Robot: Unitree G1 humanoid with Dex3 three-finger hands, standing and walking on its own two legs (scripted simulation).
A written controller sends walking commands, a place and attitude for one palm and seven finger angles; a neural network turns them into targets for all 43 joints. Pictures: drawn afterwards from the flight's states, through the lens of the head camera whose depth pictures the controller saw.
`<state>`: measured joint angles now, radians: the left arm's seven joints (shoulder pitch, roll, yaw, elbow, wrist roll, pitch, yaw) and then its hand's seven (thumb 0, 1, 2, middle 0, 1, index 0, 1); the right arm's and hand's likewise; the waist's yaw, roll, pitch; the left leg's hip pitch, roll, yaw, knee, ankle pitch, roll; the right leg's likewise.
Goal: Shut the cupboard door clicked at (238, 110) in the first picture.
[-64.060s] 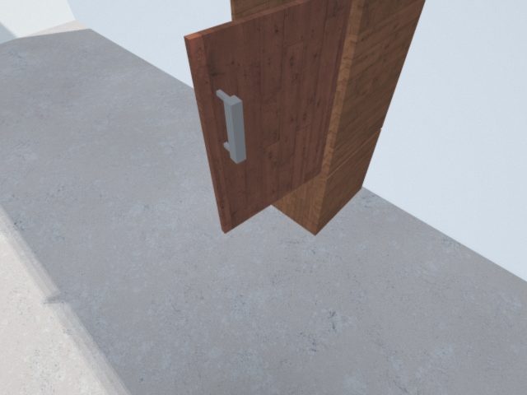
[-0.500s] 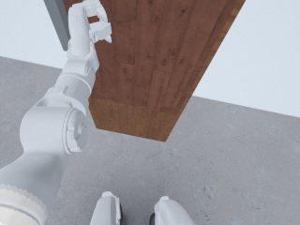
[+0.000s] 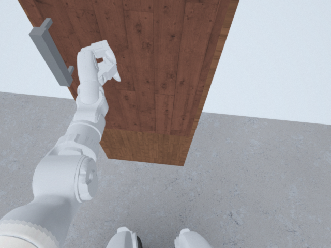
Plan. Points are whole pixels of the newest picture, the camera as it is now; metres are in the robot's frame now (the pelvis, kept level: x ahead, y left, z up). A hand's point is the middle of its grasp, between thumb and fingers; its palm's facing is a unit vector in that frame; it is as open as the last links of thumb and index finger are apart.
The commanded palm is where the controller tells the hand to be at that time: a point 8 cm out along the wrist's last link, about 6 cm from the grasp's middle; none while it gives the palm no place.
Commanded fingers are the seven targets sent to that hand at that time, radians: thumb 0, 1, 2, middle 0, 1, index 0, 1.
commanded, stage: pull the fist back off the door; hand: left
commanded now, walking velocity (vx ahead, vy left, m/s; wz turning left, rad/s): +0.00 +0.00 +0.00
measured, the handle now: (57, 54) +0.58 +0.19 +0.12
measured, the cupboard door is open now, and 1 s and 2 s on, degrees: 0 0 0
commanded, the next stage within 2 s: draw the hand back to the body in 0.16 s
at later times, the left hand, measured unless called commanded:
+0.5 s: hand (94, 81) +0.46 +0.10 +0.14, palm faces +0.10 -1.00 -0.03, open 3.1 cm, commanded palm +0.41 +0.15 +0.14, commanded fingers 0.00 0.90 0.90 -1.30 -1.50 -1.30 -1.50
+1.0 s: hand (32, 136) +0.32 +0.18 +0.17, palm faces +0.18 -0.96 -0.21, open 3.2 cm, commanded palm +0.28 +0.23 +0.19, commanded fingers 0.00 0.90 0.90 -0.83 -0.99 -0.83 -0.99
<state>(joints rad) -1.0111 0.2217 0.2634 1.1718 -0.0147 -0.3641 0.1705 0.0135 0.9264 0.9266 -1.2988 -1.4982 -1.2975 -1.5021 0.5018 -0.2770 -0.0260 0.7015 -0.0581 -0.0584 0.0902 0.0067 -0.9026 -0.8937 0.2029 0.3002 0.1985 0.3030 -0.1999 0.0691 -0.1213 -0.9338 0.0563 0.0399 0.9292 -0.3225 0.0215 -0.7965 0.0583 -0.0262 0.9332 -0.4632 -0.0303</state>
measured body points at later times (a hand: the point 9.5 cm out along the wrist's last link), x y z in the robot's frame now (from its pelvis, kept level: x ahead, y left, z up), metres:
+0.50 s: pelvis +0.05 -0.03 +0.03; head +0.08 -0.05 +0.48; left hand +0.45 +0.15 +0.14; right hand +0.16 -0.28 -0.09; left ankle +0.06 +0.11 -0.68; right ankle -0.01 -0.11 -0.68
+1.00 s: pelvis +0.03 -0.01 +0.05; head +0.01 -0.04 +0.50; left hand +0.30 +0.23 +0.19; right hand +0.22 -0.23 -0.03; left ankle +0.06 +0.11 -0.68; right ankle -0.01 -0.11 -0.68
